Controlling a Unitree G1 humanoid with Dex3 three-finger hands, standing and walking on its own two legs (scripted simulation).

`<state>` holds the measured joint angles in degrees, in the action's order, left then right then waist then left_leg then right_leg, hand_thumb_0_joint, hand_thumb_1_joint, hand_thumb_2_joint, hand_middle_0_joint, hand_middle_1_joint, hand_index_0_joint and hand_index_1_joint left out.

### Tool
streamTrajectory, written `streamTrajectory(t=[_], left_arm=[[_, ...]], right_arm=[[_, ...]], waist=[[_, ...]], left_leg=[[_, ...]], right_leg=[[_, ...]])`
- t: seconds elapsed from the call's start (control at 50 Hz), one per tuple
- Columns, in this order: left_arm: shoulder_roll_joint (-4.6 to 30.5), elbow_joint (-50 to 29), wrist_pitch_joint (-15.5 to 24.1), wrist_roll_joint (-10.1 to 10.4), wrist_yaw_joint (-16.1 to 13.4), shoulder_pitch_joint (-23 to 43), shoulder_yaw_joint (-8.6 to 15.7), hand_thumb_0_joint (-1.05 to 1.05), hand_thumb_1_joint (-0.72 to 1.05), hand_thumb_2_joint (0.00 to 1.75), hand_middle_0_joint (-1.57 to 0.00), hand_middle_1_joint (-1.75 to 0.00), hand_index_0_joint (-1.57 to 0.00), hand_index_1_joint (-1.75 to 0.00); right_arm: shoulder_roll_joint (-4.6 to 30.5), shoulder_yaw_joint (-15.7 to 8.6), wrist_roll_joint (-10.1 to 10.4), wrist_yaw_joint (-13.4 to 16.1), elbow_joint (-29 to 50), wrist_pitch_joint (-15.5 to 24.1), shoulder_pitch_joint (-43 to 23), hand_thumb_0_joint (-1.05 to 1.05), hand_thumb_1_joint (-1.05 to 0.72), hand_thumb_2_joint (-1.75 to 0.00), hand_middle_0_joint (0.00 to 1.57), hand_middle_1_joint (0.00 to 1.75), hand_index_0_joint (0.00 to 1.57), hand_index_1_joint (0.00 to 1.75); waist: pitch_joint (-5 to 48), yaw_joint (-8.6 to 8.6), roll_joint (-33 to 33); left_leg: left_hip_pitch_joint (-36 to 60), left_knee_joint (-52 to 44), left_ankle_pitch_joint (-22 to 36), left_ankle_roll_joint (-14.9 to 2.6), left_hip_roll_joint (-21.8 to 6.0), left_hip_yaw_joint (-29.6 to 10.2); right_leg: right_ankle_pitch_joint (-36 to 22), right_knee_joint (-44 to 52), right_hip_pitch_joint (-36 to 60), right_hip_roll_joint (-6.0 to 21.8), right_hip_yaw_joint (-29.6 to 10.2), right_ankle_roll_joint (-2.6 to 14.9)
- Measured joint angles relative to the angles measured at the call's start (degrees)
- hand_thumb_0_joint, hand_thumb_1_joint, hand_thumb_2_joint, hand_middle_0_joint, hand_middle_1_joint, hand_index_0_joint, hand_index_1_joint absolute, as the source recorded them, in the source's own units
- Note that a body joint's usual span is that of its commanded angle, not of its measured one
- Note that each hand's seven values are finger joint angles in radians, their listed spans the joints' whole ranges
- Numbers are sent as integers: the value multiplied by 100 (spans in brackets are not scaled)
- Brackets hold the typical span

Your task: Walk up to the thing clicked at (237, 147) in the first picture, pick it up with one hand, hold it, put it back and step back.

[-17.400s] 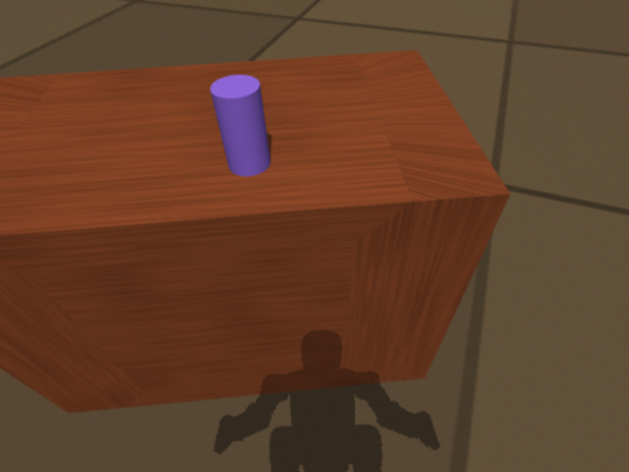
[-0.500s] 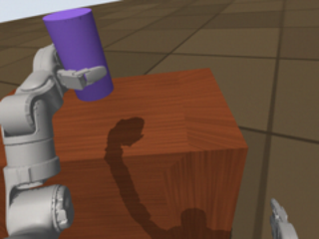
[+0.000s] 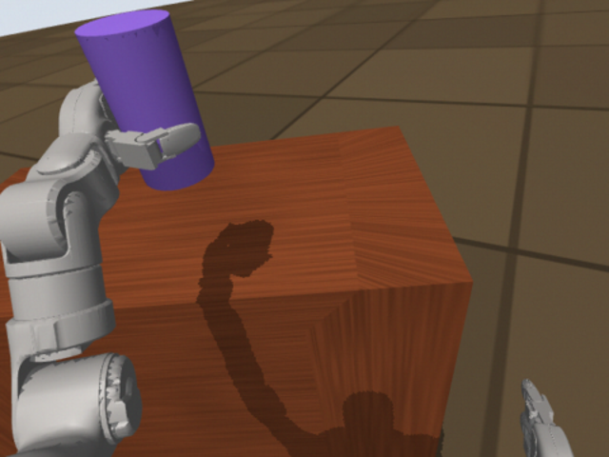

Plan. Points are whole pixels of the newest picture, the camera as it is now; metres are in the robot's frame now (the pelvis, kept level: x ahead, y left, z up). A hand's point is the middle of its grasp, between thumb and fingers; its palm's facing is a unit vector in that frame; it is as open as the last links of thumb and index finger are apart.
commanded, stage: hold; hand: left
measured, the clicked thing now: (155, 106) +0.36 +0.15 +0.36
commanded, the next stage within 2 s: crouch in 0.58 s
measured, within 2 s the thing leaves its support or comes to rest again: neither
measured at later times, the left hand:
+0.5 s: hand (159, 125) +0.36 +0.15 +0.34, palm faces +0.19 -0.98 -0.01, open 11.2 cm
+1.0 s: hand (170, 153) +0.39 +0.17 +0.30, palm faces +0.22 -0.98 +0.01, open 11.2 cm
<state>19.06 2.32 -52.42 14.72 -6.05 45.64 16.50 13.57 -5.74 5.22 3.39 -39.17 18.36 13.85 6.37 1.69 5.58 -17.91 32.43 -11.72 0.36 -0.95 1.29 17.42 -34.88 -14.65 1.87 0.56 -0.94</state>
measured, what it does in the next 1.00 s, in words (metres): stands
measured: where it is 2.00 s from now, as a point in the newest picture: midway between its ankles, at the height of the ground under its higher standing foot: outside the picture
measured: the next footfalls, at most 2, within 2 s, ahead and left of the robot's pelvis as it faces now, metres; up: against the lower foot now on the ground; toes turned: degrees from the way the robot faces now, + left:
none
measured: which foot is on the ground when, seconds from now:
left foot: down 0.00-1.00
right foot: down 0.00-1.00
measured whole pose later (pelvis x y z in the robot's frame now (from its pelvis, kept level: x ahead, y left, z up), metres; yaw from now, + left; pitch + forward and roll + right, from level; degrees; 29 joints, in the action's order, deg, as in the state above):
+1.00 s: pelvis +0.00 +0.00 +0.00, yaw +0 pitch -2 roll +0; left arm 18.5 13.0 -46.5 13.2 -7.5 45.6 15.4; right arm 13.0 -4.6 4.2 3.9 -38.3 18.2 13.9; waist 5.0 0.4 3.9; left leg -18.6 32.2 -11.3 0.4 -0.9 1.0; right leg 17.1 -34.8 -15.4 1.9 0.8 -0.9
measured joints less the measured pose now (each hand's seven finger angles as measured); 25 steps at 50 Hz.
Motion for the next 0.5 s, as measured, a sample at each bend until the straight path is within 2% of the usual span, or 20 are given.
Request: streamTrajectory(t=[0.14, 0.3, 0.5], left_arm=[[-46, -95, -72, 28, 83, -147, -39, -1, -54, 111, -62, -103, -64, -104], [-193, -332, -97, 64, -37, -356, -87, -1, -55, 112, -62, -103, -64, -104], [-69, -265, -38, 7, -116, -138, 26, -1, -55, 112, -62, -103, -64, -104]], right_arm=[[-17, 4, 19, -66, 42, -32, 39, -2, 52, -6, 5, 5, 5, 5], [-60, -20, 3, -79, -14, -59, -38, -2, 52, -6, 5, 5, 5, 5], [-22, -61, -7, -36, -60, -47, -34, -2, 51, -6, 5, 5, 5, 5]], waist=[[30, 23, 25], [-30, 14, 26], [-35, 1, -6]], left_leg=[[33, -18, -17, -4, 0, 4], [33, -5, -25, -4, 3, -4], [19, 17, -46, 8, 3, -4]], right_leg=[[4, 38, 41, -1, -3, -4], [19, 19, 42, 3, 5, -4], [50, -19, 20, 3, 5, 6]])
